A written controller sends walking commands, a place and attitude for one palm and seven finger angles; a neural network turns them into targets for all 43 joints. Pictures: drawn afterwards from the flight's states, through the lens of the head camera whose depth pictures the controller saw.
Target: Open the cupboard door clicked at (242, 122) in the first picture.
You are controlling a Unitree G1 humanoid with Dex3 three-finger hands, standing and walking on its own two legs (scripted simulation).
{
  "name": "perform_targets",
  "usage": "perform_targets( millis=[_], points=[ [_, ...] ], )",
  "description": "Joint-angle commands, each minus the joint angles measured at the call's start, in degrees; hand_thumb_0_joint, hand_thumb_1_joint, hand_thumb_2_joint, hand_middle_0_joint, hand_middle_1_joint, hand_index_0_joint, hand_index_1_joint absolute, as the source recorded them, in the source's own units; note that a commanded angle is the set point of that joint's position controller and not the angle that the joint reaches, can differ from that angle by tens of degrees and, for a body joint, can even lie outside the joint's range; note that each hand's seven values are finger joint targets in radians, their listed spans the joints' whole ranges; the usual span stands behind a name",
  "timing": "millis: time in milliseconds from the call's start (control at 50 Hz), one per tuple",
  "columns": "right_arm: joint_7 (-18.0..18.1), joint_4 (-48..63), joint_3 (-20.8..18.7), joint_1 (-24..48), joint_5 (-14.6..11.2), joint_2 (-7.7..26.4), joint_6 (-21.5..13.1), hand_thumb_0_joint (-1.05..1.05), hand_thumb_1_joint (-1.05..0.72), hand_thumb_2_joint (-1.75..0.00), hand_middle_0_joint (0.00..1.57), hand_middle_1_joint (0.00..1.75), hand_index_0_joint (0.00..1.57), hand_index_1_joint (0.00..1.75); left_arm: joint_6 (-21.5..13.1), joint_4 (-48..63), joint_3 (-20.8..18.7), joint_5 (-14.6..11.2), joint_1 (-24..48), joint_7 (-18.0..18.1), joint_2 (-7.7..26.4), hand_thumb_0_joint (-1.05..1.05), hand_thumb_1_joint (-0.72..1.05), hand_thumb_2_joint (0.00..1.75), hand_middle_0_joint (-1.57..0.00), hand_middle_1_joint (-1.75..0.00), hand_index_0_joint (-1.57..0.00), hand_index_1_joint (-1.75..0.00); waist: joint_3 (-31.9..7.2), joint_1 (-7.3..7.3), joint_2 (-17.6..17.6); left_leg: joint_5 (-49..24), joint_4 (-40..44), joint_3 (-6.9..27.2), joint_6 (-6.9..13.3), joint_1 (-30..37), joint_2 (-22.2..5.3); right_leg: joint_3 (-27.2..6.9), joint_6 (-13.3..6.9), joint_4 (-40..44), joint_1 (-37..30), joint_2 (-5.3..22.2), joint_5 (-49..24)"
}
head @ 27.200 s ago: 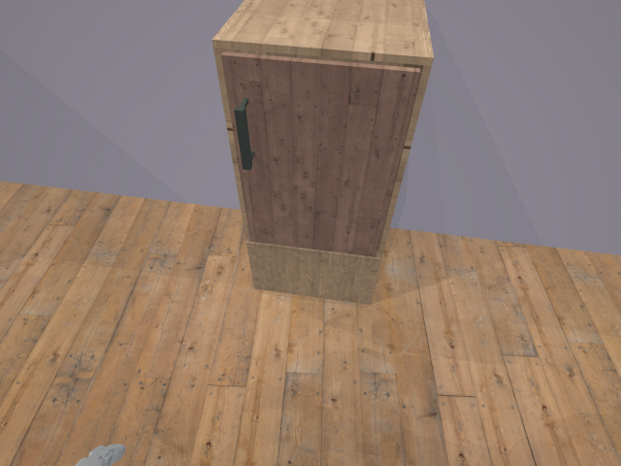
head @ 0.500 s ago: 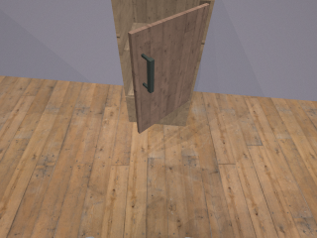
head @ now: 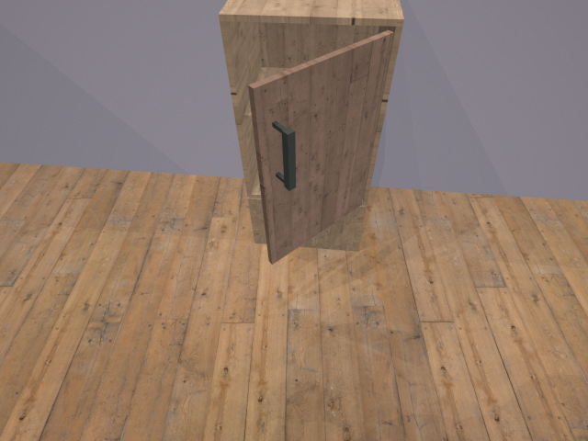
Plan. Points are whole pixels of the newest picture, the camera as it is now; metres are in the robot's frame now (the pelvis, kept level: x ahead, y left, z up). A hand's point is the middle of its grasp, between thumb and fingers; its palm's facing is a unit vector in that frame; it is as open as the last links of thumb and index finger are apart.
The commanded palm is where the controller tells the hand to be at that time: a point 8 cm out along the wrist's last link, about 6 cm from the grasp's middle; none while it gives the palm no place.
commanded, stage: let the arm hang, fingers relaxed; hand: left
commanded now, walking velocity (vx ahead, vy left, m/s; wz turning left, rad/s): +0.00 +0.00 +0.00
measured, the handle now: (283, 156) +0.69 +0.07 -0.03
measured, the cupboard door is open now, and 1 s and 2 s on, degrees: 46 46 46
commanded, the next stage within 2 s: look to check the result in 0.30 s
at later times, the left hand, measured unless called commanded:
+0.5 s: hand out of the picture +0.01 +0.18 -0.17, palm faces +0.05 -0.98 -0.18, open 7.4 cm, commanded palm none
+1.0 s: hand out of the picture +0.06 +0.20 -0.17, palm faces +0.04 -0.97 -0.22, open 7.4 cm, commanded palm none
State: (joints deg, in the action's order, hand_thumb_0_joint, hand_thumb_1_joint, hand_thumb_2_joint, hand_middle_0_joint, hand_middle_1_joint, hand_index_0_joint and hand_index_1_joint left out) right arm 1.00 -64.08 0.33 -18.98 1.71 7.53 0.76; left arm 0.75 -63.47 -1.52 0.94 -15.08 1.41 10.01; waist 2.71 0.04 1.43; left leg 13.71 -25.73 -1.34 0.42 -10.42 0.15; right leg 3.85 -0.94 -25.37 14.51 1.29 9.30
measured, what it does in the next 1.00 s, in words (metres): stands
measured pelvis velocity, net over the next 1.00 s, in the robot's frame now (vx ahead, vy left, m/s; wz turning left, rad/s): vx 0.04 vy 0.01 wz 0.01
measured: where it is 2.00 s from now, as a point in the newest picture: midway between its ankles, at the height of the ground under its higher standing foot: outside the picture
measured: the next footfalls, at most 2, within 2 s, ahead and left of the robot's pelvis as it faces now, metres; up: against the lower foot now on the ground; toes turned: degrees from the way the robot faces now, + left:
none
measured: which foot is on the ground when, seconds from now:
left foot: down 0.00-1.00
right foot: down 0.00-1.00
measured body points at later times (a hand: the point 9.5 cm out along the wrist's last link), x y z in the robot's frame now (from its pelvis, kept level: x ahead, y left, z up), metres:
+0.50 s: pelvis +0.02 +0.01 +0.00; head +0.04 +0.01 +0.45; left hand +0.01 +0.23 -0.16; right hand +0.01 -0.20 -0.16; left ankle +0.00 +0.12 -0.74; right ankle +0.05 -0.11 -0.74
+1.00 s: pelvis +0.04 +0.01 +0.00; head +0.05 +0.00 +0.45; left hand +0.06 +0.25 -0.15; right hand +0.05 -0.23 -0.16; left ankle +0.00 +0.12 -0.74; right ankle +0.05 -0.11 -0.74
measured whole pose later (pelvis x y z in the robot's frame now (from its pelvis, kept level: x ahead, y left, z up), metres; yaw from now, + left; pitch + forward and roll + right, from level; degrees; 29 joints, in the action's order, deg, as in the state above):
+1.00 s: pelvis +0.04 +0.01 +0.00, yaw +0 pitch -2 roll +0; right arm 1.8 -65.3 0.0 -13.9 1.3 10.3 -0.8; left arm -0.7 -64.8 -1.3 0.9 -12.1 1.2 10.6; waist 3.4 0.3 0.4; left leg 14.6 -21.5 -1.1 0.8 -5.4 0.6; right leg 4.0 -0.1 -22.6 10.0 1.6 11.0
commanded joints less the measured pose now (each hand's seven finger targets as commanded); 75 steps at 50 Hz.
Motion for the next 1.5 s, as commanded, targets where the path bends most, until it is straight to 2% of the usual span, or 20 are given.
perform_targets(
  millis=[0,160,360,500,580,1040,1080,1100,1200,1240,1300,1320,1340,1360,1380,1400,1420,1440,1460,1480],
  points=[
    [0.65,0.91,-0.91,-4.39,-0.36,4.72,-0.86,0.0,-0.9,-0.9,0.2,0.3,0.2,0.3,-0.81,1.23,-0.92,-0.2,-2.32,0.45,5.49,0.0,0.9,0.9,-0.2,-0.3,-0.2,-0.3,2.18,0.18,-2.82,1.35,7.24,4.75,1.58,-6.23,-4.37,-5.86,-1.32,6.3,-2.93,4.9,7.07],
    [1.1,0.4,-0.93,-3.84,-0.48,3.78,-1.29,0.0,-0.9,-0.9,0.2,0.3,0.2,0.3,-1.1,0.11,-0.72,-0.22,-3.38,0.62,3.64,0.0,0.9,0.9,-0.2,-0.3,-0.2,-0.3,2.26,0.3,1.31,-0.71,8.13,4.85,1.28,-5.34,-4.86,-5.26,-1.25,5.37,-4.11,4.74,2.25],
    [1.23,0.5,-1.12,-3.47,-0.56,4.48,-1.38,0.0,-0.9,-0.9,0.2,0.3,0.2,0.3,-1.29,-0.33,-0.52,-0.18,-3.69,0.57,3.3,0.0,0.9,0.9,-0.2,-0.3,-0.2,-0.3,2.74,-0.07,-1.38,-1.84,7.98,4.78,1.26,-3.54,-4.81,-5.06,-0.99,5.7,-3.61,4.76,1.53],
    [1.34,0.37,-1.22,-2.32,-0.7,5.3,-1.87,0.0,-0.9,-0.9,0.2,0.3,0.2,0.3,-1.6,-0.58,-0.68,-0.15,-3.39,0.54,4.13,0.0,0.9,0.9,-0.2,-0.3,-0.2,-0.3,0.74,-0.05,-0.75,-6.43,7.72,4.89,1.35,-1.55,-5.36,-4.46,-1.0,4.99,-5.33,5.14,-2.35],
    [1.37,0.47,-1.43,-1.3,-0.82,6.35,-1.86,0.0,-0.9,-0.9,0.2,0.3,0.2,0.3,-1.71,-0.48,-0.74,-0.12,-3.29,0.5,4.71,0.0,0.9,0.9,-0.2,-0.3,-0.2,-0.3,1.82,0.19,-1.6,-6.44,7.75,4.87,1.41,-1.12,-5.27,-4.69,-1.1,5.43,-4.65,5.06,-2.17],
    [1.3,0.44,-1.65,2.83,-0.59,10.34,-2.23,0.0,-0.9,-0.9,0.2,0.3,0.2,0.3,-2.07,0.33,-1.12,-0.29,1.54,0.13,8.69,0.0,0.9,0.9,-0.2,-0.3,-0.2,-0.3,-0.71,0.08,-0.72,-10.85,8.77,4.76,0.97,2.04,-6.04,-5.47,-1.49,5.98,-7.53,5.54,-7.45],
    [1.61,0.24,-1.38,1.24,-0.59,7.48,-1.64,0.0,-0.9,-0.9,0.2,0.3,0.2,0.3,-1.25,0.46,-1.1,-0.23,0.82,0.25,6.22,0.0,0.9,0.9,-0.2,-0.3,-0.2,-0.3,-0.76,-0.15,-0.98,-11.73,6.69,3.1,0.57,2.92,-6.42,-5.8,-1.21,4.48,-5.66,5.33,-10.31],
    [1.78,0.26,-1.52,0.76,-0.53,7.59,-1.3,0.0,-0.9,-0.9,0.2,0.3,0.2,0.3,-0.84,0.62,-1.3,-0.22,0.99,0.2,6.55,0.0,0.9,0.9,-0.2,-0.3,-0.2,-0.3,-0.2,-0.33,-0.9,-11.57,5.99,2.43,0.45,2.93,-6.66,-6.1,-1.22,3.37,-4.7,5.29,-11.36],
    [2.42,3.34,-3.32,0.78,-0.4,10.58,-0.34,0.0,-0.9,-0.9,0.2,0.3,0.2,0.3,0.69,4.24,-3.04,0.31,2.52,-0.62,7.85,0.0,0.9,0.9,-0.2,-0.3,-0.2,-0.3,-0.27,-0.76,0.11,-9.78,4.28,2.23,1.67,3.46,-10.17,-6.51,-1.17,-3.18,1.53,3.02,-9.29],
    [2.66,4.58,-4.05,1.1,-0.25,11.85,-0.3,0.0,-0.9,-0.9,0.2,0.3,0.2,0.3,1.16,6.03,-3.46,0.48,3.05,-1.03,7.33,0.0,0.9,0.9,-0.2,-0.3,-0.2,-0.3,0.03,-0.75,3.05,-9.8,5.25,4.24,3.35,3.6,-13.02,-5.92,-0.78,-8.3,4.76,1.05,-5.5],
    [2.76,6.05,-4.76,1.18,0.17,13.05,-0.64,0.0,-0.9,-0.9,0.2,0.3,0.2,0.3,1.81,8.55,-3.92,0.61,4.89,-1.53,6.08,0.0,0.9,0.9,-0.2,-0.3,-0.2,-0.3,1.13,-1.16,8.75,-17.85,7.81,8.67,9.37,4.25,-20.6,-3.92,0.24,-23.1,11.42,-0.87,17.53],
    [2.75,6.71,-4.82,1.78,0.37,12.99,-0.7,0.0,-0.9,-0.9,0.2,0.3,0.2,0.3,1.95,9.35,-4.11,0.61,5.31,-1.61,5.79,0.0,0.9,0.9,-0.2,-0.3,-0.2,-0.3,2.1,-0.92,8.93,-21.02,7.28,8.45,10.39,3.58,-21.59,-4.48,0.25,-25.06,12.02,-0.11,19.68],
    [2.73,7.48,-4.82,3.03,0.46,12.94,-0.71,0.0,-0.9,-0.9,0.2,0.3,0.2,0.3,1.9,9.64,-4.2,0.55,4.84,-1.75,5.59,0.0,0.9,0.9,-0.2,-0.3,-0.2,-0.3,2.4,-0.33,8.37,-22.95,5.97,6.61,10.16,2.5,-21.56,-4.56,0.08,-24.35,10.76,0.54,20.1],
    [2.65,8.29,-4.86,5.0,0.53,12.99,-0.76,0.0,-0.9,-0.9,0.2,0.3,0.2,0.3,1.7,9.54,-4.31,0.47,3.07,-1.93,5.21,0.0,0.9,0.9,-0.2,-0.3,-0.2,-0.3,2.06,1.04,7.73,-24.57,3.67,4.28,8.84,1.08,-20.7,-4.03,-0.13,-20.72,7.52,0.95,18.29],
    [2.54,9.26,-4.99,7.06,0.35,13.33,-0.64,0.0,-0.9,-0.9,0.2,0.3,0.2,0.3,1.5,9.02,-4.45,0.45,-0.14,-2.12,5.38,0.0,0.9,0.9,-0.2,-0.3,-0.2,-0.3,0.9,2.75,5.04,-22.85,-0.19,1.66,6.89,-0.14,-19.35,-3.36,-0.28,-15.68,3.21,0.84,13.14],
    [2.46,9.78,-5.23,8.26,0.11,13.62,-0.44,0.0,-0.9,-0.9,0.2,0.3,0.2,0.3,1.17,8.25,-4.82,0.63,-3.2,-2.23,5.95,0.0,0.9,0.9,-0.2,-0.3,-0.2,-0.3,-0.02,4.37,1.87,-18.52,-6.21,-1.22,3.92,-2.55,-15.93,-3.15,-0.3,-7.33,-1.81,0.45,4.18],
    [2.23,10.97,-5.28,8.25,-0.71,11.47,-0.13,0.0,-0.9,-0.9,0.2,0.3,0.2,0.3,0.4,7.4,-5.68,1.23,-6.95,-1.78,10.34,0.0,0.9,0.9,-0.2,-0.3,-0.2,-0.3,-2.08,5.63,-11.81,-3.9,-19.69,-6.4,-0.2,-8.81,-8.05,-16.04,-2.63,3.53,-7.84,7.63,-11.74],
    [1.76,13.0,-4.79,9.12,-1.18,8.63,0.08,0.0,-0.9,-0.9,0.2,0.3,0.2,0.3,0.19,7.29,-6.58,1.04,-8.2,-0.95,15.6,0.0,0.9,0.9,-0.2,-0.3,-0.2,-0.3,-2.28,5.84,-24.54,22.76,-34.17,-6.09,-2.66,-18.72,-0.45,-33.62,-8.87,7.8,-10.39,19.21,-26.62],
    [1.64,12.49,-5.01,8.6,-1.0,10.22,0.86,0.0,-0.9,-0.9,0.2,0.3,0.2,0.3,0.25,7.65,-6.36,0.27,-7.88,-0.49,15.27,0.0,0.9,0.9,-0.2,-0.3,-0.2,-0.3,-3.25,5.29,-18.93,22.16,-40.44,1.4,-2.17,-19.46,-1.95,-32.56,-11.72,7.86,-9.84,19.22,-20.92],
    [1.37,12.07,-5.4,8.69,-0.97,10.17,1.16,0.0,-0.9,-0.9,0.2,0.3,0.2,0.3,0.41,8.79,-6.32,0.23,-4.57,-0.05,13.13,0.0,0.9,0.9,-0.2,-0.3,-0.2,-0.3,-2.41,3.79,-14.84,17.85,-42.61,2.41,-1.89,-20.07,-3.15,-30.4,-11.61,8.45,-7.01,16.62,-11.1]
  ],
)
